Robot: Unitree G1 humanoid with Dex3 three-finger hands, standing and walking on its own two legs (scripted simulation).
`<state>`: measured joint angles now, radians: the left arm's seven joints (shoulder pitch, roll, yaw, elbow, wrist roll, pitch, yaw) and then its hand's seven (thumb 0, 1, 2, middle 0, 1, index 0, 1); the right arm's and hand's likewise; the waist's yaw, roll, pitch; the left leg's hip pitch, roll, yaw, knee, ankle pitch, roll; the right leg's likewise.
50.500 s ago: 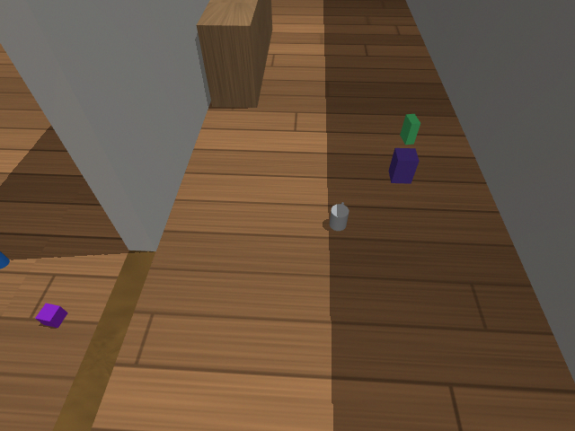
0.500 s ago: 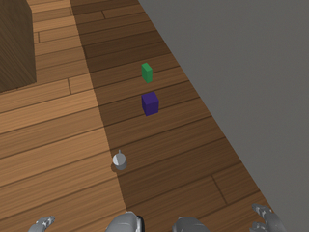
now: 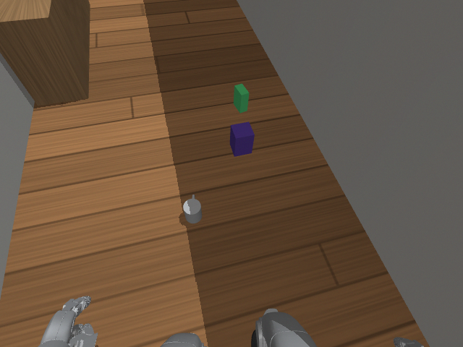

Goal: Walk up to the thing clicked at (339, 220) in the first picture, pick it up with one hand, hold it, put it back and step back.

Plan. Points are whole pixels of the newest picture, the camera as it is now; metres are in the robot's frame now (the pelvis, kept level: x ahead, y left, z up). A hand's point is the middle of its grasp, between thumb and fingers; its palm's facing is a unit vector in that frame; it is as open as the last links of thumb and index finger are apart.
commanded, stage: step back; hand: left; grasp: from above
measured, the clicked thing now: (193, 207) +0.69 +0.16 -0.71
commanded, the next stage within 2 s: none
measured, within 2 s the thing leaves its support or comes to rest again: neither
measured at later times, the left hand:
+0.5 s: hand out of the picture -0.08 +0.23 -0.13, palm faces -0.04 -0.90 -0.43, open 7.4 cm
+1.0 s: hand out of the picture -0.28 +0.23 -0.15, palm faces -0.07 -0.91 -0.41, open 7.4 cm
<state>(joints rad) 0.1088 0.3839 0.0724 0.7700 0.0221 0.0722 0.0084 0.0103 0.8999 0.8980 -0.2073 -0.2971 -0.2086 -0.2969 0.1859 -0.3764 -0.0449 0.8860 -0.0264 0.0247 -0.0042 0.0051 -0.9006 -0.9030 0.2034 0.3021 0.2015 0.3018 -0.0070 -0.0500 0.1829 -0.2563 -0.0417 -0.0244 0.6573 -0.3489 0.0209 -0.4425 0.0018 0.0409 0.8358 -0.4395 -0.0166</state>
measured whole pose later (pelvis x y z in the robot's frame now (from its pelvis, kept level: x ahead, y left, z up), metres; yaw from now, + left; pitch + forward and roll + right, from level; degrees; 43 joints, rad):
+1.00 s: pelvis -0.36 -0.05 +0.00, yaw -4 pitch -3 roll -2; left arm 0.22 0.37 0.08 0.94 0.04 0.02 0.00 0.01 0.90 0.90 -0.21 -0.30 -0.21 -0.30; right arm 0.09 -0.40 -0.05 0.86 -0.04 0.05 0.00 0.00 -0.90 -0.90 0.21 0.30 0.21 0.30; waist 0.01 0.05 0.12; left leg -0.45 0.07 -0.02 0.69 -0.26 0.02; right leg -0.17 0.05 0.02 0.62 -0.40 -0.02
